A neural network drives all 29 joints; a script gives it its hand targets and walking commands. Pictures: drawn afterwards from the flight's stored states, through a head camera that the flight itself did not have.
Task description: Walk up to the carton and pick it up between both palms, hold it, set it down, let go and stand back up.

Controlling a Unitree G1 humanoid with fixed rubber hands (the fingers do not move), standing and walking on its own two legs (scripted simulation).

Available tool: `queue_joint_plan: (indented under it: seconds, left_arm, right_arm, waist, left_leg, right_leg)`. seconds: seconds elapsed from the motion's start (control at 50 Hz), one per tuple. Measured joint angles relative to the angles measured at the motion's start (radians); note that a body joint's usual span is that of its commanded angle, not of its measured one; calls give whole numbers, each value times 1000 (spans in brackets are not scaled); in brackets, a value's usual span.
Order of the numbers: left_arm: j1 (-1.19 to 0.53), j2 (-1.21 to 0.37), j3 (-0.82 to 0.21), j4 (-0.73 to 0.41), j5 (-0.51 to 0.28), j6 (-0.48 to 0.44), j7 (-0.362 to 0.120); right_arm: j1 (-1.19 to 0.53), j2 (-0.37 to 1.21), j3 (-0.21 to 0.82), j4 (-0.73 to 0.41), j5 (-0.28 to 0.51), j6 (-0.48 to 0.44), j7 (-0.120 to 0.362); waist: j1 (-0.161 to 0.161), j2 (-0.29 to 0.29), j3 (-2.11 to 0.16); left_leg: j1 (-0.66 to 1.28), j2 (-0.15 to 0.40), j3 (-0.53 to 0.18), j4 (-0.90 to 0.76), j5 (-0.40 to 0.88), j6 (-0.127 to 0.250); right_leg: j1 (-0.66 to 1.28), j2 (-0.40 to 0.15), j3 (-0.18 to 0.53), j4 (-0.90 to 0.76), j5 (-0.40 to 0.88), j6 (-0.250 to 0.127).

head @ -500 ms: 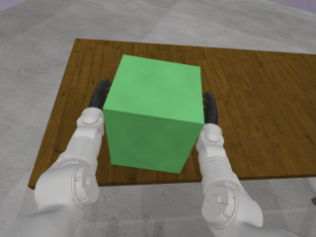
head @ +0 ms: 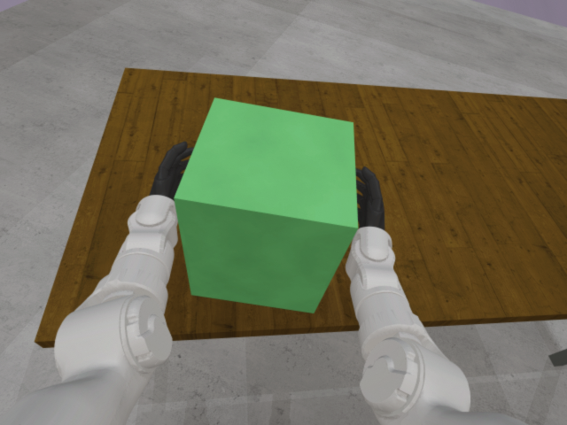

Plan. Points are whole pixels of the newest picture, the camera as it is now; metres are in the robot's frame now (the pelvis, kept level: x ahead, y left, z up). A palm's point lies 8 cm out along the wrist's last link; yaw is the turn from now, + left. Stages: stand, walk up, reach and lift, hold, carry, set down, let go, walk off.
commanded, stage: set down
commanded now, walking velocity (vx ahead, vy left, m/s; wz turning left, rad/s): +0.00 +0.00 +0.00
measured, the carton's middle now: (267, 213) +0.42 +0.02 +0.03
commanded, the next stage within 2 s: none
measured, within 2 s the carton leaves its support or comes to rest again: neither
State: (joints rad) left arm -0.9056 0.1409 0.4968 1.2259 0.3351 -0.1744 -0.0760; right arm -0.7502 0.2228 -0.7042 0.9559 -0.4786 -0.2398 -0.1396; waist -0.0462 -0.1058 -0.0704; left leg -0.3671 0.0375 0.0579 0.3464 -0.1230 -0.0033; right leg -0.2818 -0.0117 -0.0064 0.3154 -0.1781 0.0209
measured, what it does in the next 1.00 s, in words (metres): shifts its weight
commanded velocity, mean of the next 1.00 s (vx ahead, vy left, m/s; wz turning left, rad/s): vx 0.00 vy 0.00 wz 0.00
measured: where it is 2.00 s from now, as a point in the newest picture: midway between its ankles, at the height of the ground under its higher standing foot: outside the picture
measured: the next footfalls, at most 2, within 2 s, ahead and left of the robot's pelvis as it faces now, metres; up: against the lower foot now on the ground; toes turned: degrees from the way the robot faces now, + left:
none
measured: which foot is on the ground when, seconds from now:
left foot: down 0.00-1.00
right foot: down 0.00-1.00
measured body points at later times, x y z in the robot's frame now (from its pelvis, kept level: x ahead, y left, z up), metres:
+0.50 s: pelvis -0.01 +0.02 -0.01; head +0.04 +0.06 +0.43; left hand +0.46 +0.17 +0.06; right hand +0.41 -0.13 +0.06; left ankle +0.02 +0.12 -0.75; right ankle -0.02 -0.13 -0.75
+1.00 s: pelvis -0.05 +0.01 -0.03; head -0.01 +0.07 +0.42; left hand +0.43 +0.22 +0.08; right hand +0.40 -0.16 +0.11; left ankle +0.02 +0.12 -0.75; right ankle -0.02 -0.13 -0.75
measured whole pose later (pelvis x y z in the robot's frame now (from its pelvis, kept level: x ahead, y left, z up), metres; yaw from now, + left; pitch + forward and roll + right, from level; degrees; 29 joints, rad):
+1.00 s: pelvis -0.05 +0.01 -0.03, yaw +1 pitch +16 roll -3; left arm -1.02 0.38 -0.19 1.29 -0.38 -0.06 0.04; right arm -0.97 -0.10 -0.17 1.13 0.17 0.05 -0.19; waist -0.12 -0.04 -0.24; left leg -0.75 0.05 0.01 0.61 -0.15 0.02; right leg -0.63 -0.01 -0.05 0.55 -0.20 0.03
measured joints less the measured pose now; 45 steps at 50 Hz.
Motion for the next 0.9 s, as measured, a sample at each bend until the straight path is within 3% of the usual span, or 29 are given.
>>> queue_joint_plan:
  seconds: [0.18, 0.42, 0.62, 0.76, 0.9]
  left_arm:
    - [-13, 21, -80, 5, -43, 17, 41]
    - [-61, 70, -280, 114, -279, -6, 110]
    - [-131, 131, -444, 217, -440, -7, 124]
    - [-125, 181, -590, 205, -590, 6, 128]
    - [-127, 219, -669, 145, -678, 72, 122]
  right_arm:
    - [-39, -46, 77, 60, 84, 17, -21]
    - [-90, -139, 305, 158, 321, 74, -56]
    - [-166, -216, 449, 292, 509, 106, -65]
    - [-186, -272, 511, 261, 608, 149, -62]
    - [-225, -323, 530, 222, 652, 247, -52]
  waist:
    - [-7, 19, 14]
    - [-35, 58, -105]
    - [-55, 53, -140]
    - [-72, 71, -162]
    - [-69, 69, -161]
  left_leg:
    - [-27, 4, 15, 32, -10, 11]
    - [-222, 14, 17, 139, -42, 25]
    - [-297, 31, -5, 234, -72, 22]
    - [-362, 24, -33, 273, -63, 23]
    - [-384, 14, -42, 277, -43, 22]
  right_leg:
    - [-22, 0, 9, 12, 6, 9]
    - [-203, 5, 10, 84, -5, 20]
    - [-260, 21, -6, 151, -23, 17]
    - [-319, 16, -32, 201, -30, 16]
    - [-350, 8, -39, 233, -29, 14]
